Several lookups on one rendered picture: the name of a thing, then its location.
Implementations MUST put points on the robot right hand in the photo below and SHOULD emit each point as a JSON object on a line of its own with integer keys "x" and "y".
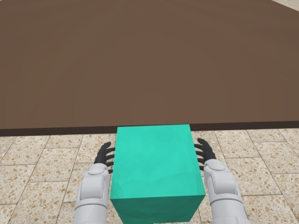
{"x": 207, "y": 152}

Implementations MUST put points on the right robot forearm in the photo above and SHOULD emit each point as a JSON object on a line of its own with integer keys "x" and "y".
{"x": 224, "y": 194}

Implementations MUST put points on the robot left hand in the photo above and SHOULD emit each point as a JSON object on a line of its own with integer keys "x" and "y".
{"x": 102, "y": 158}

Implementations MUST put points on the left robot forearm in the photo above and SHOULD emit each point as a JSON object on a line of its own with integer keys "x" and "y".
{"x": 92, "y": 196}

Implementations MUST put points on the carton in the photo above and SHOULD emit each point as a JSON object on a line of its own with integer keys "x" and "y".
{"x": 156, "y": 175}

